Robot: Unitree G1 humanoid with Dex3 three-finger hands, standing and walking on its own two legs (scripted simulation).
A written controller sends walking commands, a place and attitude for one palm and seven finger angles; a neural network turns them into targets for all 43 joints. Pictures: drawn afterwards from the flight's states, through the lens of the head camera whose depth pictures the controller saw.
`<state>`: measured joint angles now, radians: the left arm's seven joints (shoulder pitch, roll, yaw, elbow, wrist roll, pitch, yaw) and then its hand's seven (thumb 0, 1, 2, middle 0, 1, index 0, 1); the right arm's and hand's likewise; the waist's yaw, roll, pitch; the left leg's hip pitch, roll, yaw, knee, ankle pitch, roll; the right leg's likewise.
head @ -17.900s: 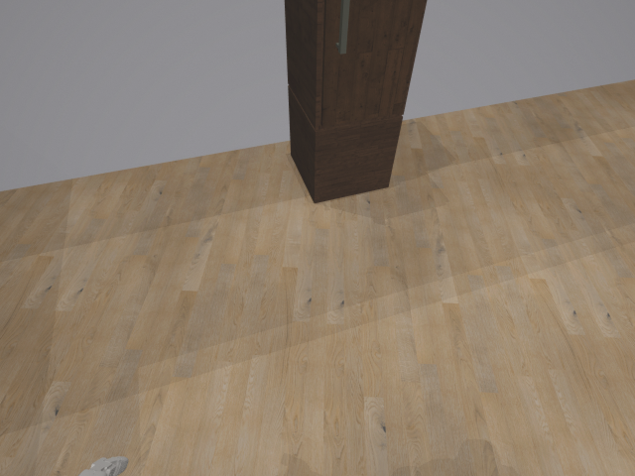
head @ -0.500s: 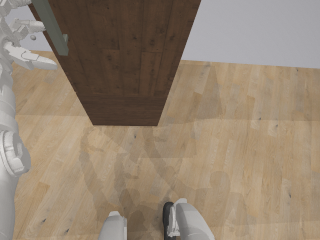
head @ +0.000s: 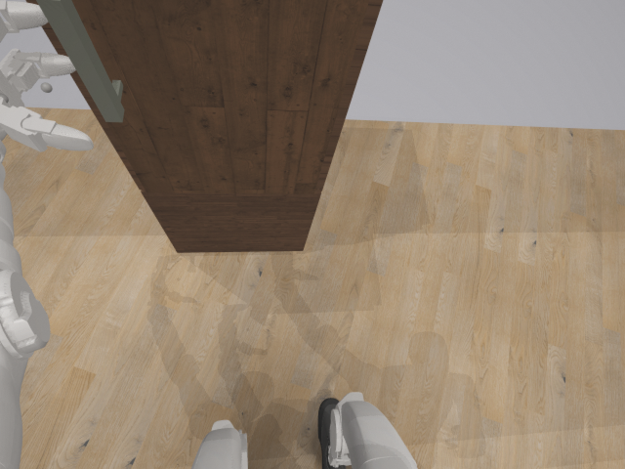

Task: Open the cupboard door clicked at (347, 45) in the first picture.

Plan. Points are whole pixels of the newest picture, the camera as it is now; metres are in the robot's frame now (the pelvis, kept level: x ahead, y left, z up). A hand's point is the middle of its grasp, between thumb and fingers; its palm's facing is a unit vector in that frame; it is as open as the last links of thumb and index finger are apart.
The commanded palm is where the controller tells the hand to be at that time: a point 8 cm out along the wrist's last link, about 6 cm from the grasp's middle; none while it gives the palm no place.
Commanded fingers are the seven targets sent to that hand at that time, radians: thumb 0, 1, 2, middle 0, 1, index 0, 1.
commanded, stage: move the hooked fingers beside the handle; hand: left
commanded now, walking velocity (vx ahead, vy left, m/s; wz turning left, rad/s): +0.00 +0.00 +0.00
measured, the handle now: (91, 52) +0.58 +0.21 +0.09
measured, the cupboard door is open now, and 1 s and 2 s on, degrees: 0 0 0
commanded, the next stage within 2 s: slide the fingers in behind the handle in 1.70 s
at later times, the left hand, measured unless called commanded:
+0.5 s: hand (40, 87) +0.53 +0.26 +0.09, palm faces -0.04 -1.00 -0.03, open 14.2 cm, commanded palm +0.51 +0.30 +0.08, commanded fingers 0.00 -0.50 0.30 -0.30 -1.20 -0.30 -1.20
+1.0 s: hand (5, 91) +0.52 +0.29 +0.09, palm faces -0.03 -1.00 -0.03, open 14.0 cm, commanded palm +0.51 +0.32 +0.08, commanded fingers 0.00 -0.50 0.30 -0.30 -1.20 -0.30 -1.20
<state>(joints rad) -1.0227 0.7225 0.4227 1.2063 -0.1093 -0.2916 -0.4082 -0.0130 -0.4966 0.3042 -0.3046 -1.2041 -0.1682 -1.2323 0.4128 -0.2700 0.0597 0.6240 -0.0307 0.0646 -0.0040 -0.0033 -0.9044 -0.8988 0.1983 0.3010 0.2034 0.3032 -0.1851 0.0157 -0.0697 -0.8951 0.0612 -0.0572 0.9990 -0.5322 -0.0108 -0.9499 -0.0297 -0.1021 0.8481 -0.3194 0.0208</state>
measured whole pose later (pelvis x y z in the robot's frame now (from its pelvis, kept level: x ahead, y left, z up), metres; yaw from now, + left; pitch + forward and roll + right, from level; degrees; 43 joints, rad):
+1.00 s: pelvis -0.01 +0.01 -0.01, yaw -2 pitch +25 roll -5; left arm -1.00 0.89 0.58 1.26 -0.08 -0.28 -0.58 -0.01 -0.50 0.30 -0.30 -1.20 -0.30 -1.20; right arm 0.40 -0.30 0.08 0.56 -0.01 0.11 -0.02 0.00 -0.90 -0.90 0.20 0.30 0.20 0.30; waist -0.21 0.02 -0.06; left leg -0.94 0.08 -0.03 1.04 -0.55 0.00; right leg -1.00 -0.01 -0.07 0.87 -0.31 0.03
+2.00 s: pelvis +0.00 +0.00 -0.01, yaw -2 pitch +25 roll -5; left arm -0.97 0.83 0.56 1.20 -0.09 -0.26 -0.54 -0.01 -0.50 0.30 -0.30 -1.20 -0.30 -1.20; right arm 0.39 -0.29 0.08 0.54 -0.01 0.12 -0.01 0.00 -0.90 -0.90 0.20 0.30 0.20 0.30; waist -0.21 0.02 -0.07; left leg -0.92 0.08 -0.03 1.04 -0.55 0.00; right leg -0.99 0.00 -0.07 0.87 -0.32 0.03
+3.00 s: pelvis -0.01 +0.00 +0.00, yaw -2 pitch +23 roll -3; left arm -0.94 0.63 0.46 1.16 -0.09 -0.33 -0.39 -0.01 -0.50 0.30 -0.30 -1.20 -0.30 -1.20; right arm 0.40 -0.28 0.05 0.58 -0.01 0.08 -0.01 0.00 -0.90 -0.90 0.20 0.30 0.20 0.30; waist -0.20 0.03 -0.08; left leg -0.86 0.07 -0.01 0.99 -0.53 -0.01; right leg -0.95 -0.02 -0.05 0.86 -0.31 0.03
